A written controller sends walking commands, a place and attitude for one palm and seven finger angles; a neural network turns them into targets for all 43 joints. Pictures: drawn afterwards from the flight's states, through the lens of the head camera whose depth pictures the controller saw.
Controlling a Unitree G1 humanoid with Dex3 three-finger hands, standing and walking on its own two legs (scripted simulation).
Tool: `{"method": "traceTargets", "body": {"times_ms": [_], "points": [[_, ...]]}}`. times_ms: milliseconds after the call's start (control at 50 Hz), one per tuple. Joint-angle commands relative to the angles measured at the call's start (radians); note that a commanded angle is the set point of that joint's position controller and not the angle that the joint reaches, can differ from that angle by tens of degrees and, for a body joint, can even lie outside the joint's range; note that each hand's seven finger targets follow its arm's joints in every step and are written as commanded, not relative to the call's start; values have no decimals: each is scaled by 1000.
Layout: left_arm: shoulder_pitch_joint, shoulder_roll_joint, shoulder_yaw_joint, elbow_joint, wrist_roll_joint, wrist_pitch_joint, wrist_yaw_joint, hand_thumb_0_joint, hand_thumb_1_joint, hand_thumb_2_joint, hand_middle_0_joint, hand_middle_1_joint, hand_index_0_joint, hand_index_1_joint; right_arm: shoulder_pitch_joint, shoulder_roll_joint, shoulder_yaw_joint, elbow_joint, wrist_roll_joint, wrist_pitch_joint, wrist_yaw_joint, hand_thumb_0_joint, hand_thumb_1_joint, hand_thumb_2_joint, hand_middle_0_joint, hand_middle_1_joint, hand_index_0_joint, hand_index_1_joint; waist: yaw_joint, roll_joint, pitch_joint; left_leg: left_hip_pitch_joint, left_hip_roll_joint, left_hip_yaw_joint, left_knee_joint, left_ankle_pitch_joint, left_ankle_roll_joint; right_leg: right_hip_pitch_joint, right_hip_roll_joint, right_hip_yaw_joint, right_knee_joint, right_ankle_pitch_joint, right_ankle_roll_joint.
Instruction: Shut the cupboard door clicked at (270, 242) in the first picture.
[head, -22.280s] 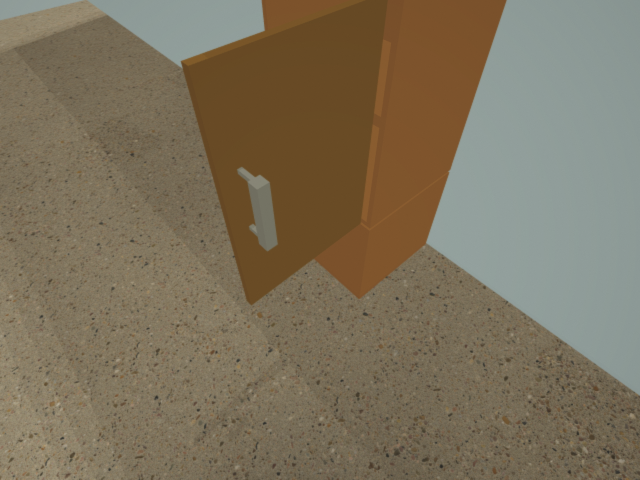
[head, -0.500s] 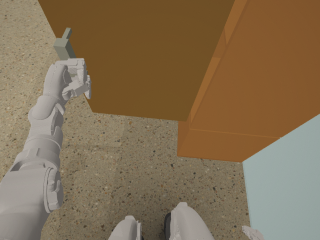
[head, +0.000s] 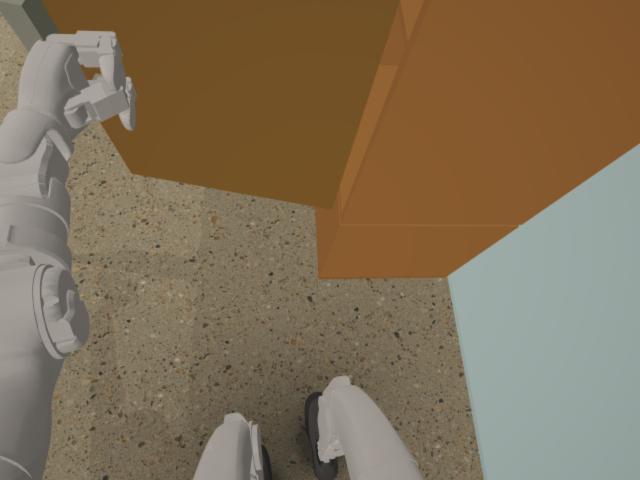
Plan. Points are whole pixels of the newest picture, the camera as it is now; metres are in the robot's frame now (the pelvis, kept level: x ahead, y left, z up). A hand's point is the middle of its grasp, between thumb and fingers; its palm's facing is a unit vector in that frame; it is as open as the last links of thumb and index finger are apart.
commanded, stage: push the door shut along its arc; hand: left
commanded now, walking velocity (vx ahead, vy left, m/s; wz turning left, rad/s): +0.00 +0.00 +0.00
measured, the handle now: (65, 48) +0.62 +0.22 +0.07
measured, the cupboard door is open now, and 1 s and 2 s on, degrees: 79 69 69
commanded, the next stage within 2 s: pull the fist back off the door in 0.54 s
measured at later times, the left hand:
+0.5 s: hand (155, 58) +0.60 +0.12 +0.08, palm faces -0.36 -0.93 -0.02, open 2.9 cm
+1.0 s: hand (162, 67) +0.59 +0.11 +0.07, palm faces -0.05 -1.00 -0.02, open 3.1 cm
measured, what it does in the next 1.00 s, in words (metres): stands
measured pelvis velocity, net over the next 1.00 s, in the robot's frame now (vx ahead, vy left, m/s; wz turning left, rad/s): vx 0.03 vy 0.00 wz -0.01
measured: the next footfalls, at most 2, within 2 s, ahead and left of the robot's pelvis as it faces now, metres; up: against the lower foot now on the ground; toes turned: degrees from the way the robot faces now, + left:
none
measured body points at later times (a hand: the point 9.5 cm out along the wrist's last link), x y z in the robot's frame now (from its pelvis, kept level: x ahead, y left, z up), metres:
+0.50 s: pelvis +0.01 +0.01 -0.02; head +0.21 +0.03 +0.39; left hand +0.61 +0.17 +0.08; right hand -0.02 -0.26 -0.11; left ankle -0.02 +0.08 -0.64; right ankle +0.08 -0.09 -0.64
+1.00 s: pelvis +0.03 +0.00 +0.01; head +0.20 +0.02 +0.42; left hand +0.59 +0.17 +0.07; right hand -0.03 -0.23 -0.09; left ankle -0.02 +0.08 -0.64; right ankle +0.08 -0.09 -0.64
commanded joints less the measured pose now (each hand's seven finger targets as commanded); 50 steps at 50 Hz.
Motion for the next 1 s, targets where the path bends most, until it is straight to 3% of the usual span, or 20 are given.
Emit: {"method": "traceTargets", "body": {"times_ms": [0,20,120,160,180,240,440,480,520,580,620,640,660,680,700,720,780,860,920,980], "points": [[-485,244,23,-197,-33,-36,-34,0,900,900,-1300,-1500,-1300,-1500,190,-188,-62,-38,6,-19,-21,0,-900,-900,200,300,200,300,-22,123,-560,190,21,-85,-135,401,-26,447,3,96,-71,226,8],[-508,283,43,-214,-25,-36,-37,0,900,900,-1300,-1500,-1300,-1500,193,-193,-64,-30,4,-19,-22,0,-900,-900,200,300,200,300,-19,145,-579,210,28,-92,-133,409,-29,435,1,96,-69,223,11],[-583,228,-10,-214,-20,-19,-47,0,900,900,-1300,-1500,-1300,-1500,205,-196,-67,-9,-1,-26,-26,0,-900,-900,200,300,200,300,-48,185,-584,288,38,-116,-117,461,-38,335,4,77,-59,217,11],[-598,207,-24,-159,-16,3,-42,0,900,900,-1300,-1500,-1300,-1500,212,-198,-64,1,-3,-27,-27,0,-900,-900,200,300,200,300,-69,165,-538,264,38,-120,-110,441,-36,296,7,69,-60,190,12],[-611,240,-4,-143,-10,10,-36,0,900,900,-1300,-1500,-1300,-1500,216,-201,-61,1,-4,-27,-29,0,-900,-900,200,300,200,300,-74,137,-529,225,36,-114,-101,418,-30,309,7,73,-60,180,13],[-667,216,-35,-154,4,5,-32,0,900,900,-1300,-1500,-1300,-1500,219,-199,-60,7,-9,-36,-30,0,-900,-900,200,300,200,300,-81,203,-583,277,39,-132,-86,473,-41,270,6,65,-34,204,8],[-746,278,-14,-105,53,51,-18,0,900,900,-1300,-1500,-1300,-1500,246,-198,-54,16,-17,-31,-30,0,-900,-900,200,300,200,300,-111,202,-610,233,39,-128,-36,520,-37,264,12,58,1,261,10],[-766,257,-36,-105,60,64,-21,0,900,900,-1300,-1500,-1300,-1500,250,-197,-54,17,-20,-31,-30,0,-900,-900,200,300,200,300,-121,211,-608,232,39,-130,-35,525,-35,261,12,54,2,268,9],[-795,245,-45,-136,56,67,-29,0,900,900,-1300,-1500,-1300,-1500,251,-197,-58,26,-22,-35,-29,0,-900,-900,200,300,200,300,-120,261,-668,301,45,-144,-28,581,-44,234,12,50,10,280,9],[-813,227,-60,-125,56,84,-37,0,900,900,-1300,-1500,-1300,-1500,261,-199,-59,37,-24,-34,-29,0,-900,-900,200,300,200,300,-136,247,-639,309,48,-149,-26,588,-42,211,16,42,4,276,10],[-835,216,-65,-148,50,87,-40,0,900,900,-1300,-1500,-1300,-1500,264,-197,-60,45,-25,-38,-27,0,-900,-900,200,300,200,300,-135,271,-680,359,53,-161,-24,637,-47,198,18,38,9,289,8],[-785,316,209,-151,-30,95,144,0,900,900,-1300,-1500,-1300,-1500,328,-181,-44,3,-49,-39,-7,0,-900,-900,200,300,200,300,-69,306,-671,291,58,-167,-37,667,-65,240,12,40,0,314,8],[-689,234,131,-98,-10,105,223,0,900,900,-1300,-1500,-1300,-1500,314,-173,-38,-9,-48,-35,19,0,-900,-900,200,300,200,300,-65,277,-652,264,59,-160,-52,664,-73,268,10,41,-1,316,11],[-681,160,125,-128,-12,87,301,0,900,900,-1300,-1500,-1300,-1500,324,-164,-47,-16,-64,-33,38,0,-900,-900,200,300,200,300,-81,203,-623,241,59,-153,-54,653,-68,289,9,39,-7,340,18],[-662,140,119,-167,25,42,372,0,900,900,-1300,-1500,-1300,-1500,337,-158,-50,-24,-72,-33,55,0,-900,-900,200,300,200,300,-73,186,-637,251,58,-163,-56,672,-68,301,9,40,-3,351,20],[-638,94,49,-196,82,8,408,0,900,900,-1300,-1500,-1300,-1500,340,-158,-61,-21,-78,-29,74,0,-900,-900,200,300,200,300,-72,238,-668,290,63,-160,-56,704,-75,290,2,49,-4,361,24],[-608,137,49,-221,146,-41,420,0,900,900,-1300,-1500,-1300,-1500,352,-165,-80,-9,-74,1,93,0,-900,-900,200,300,200,300,-55,237,-709,323,53,-141,-77,702,-74,375,3,61,-20,402,18],[-592,148,64,-290,105,-66,365,0,900,900,-1300,-1500,-1300,-1500,333,-162,-86,-26,-56,19,83,0,-900,-900,200,300,200,300,-35,219,-739,336,40,-125,-125,655,-62,492,4,76,-57,440,19],[-551,81,32,-301,64,-104,349,0,900,900,-1300,-1500,-1300,-1500,312,-151,-88,-23,-47,15,77,0,-900,-900,200,300,200,300,-32,211,-677,372,41,-126,-152,648,-67,478,6,72,-82,420,22],[-440,42,28,-229,45,-122,348,0,900,900,-1300,-1500,-1300,-1500,294,-148,-87,-16,-44,15,75,0,-900,-900,200,300,200,300,-23,128,-573,290,30,-96,-170,554,-53,506,5,79,-105,386,23]]}}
